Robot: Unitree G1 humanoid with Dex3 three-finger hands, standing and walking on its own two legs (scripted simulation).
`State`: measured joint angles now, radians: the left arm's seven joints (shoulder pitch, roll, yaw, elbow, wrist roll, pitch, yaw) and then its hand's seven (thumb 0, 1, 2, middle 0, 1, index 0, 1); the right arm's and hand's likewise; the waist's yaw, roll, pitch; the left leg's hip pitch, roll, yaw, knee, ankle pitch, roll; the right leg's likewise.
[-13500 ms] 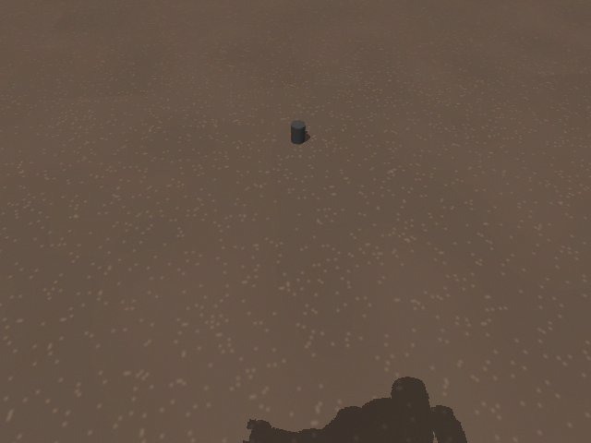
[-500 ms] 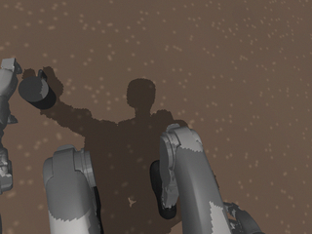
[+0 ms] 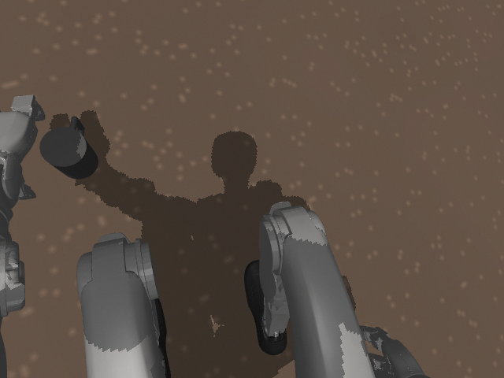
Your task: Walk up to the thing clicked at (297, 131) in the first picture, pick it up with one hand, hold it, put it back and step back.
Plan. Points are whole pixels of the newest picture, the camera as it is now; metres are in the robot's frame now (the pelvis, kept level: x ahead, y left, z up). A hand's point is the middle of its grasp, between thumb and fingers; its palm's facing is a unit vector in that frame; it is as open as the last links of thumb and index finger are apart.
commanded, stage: rise first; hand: left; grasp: from above
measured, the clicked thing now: (73, 146) +0.52 +0.25 -0.29
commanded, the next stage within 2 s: approach in 0.50 s
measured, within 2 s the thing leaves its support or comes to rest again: neither
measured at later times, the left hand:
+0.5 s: hand (23, 162) +0.45 +0.29 -0.17, palm faces -0.46 -0.06 -0.89, open 13.6 cm
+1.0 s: hand (65, 128) +0.51 +0.23 -0.17, palm faces -0.37 -0.05 -0.93, open 13.9 cm
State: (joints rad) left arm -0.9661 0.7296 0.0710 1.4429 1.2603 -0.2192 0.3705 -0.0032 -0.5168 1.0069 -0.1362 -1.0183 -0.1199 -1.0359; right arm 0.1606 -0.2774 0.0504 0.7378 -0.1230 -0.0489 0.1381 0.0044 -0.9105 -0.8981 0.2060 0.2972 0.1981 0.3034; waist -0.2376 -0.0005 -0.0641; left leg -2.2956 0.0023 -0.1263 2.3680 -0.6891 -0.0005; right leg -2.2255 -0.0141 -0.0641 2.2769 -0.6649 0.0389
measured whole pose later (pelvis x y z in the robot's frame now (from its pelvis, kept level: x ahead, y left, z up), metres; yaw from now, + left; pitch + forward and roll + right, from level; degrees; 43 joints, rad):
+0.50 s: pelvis +0.00 +0.00 +0.00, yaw +0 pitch +34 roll -8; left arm -0.97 0.73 0.07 1.47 1.28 -0.22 0.39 0.00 -0.46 0.96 -0.18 -0.97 -0.17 -0.99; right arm 0.18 -0.27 0.06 0.74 -0.13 -0.06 0.14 0.00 -0.91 -0.90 0.21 0.30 0.20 0.30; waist -0.25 0.00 -0.07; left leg -2.31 0.00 -0.12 2.38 -0.67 0.00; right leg -2.24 -0.02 -0.06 2.29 -0.65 0.04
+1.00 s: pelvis +0.00 +0.00 -0.01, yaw -1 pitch +36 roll -8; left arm -1.12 0.70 0.03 1.56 1.32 -0.16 0.47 0.00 -0.50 1.00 -0.12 -1.02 -0.11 -1.03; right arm 0.18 -0.27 0.09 0.74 -0.16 -0.08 0.14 0.00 -0.90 -0.89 0.21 0.30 0.20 0.30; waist -0.33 -0.01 -0.06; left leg -2.34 0.00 -0.13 2.39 -0.69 -0.01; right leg -2.27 -0.01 -0.07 2.30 -0.66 0.03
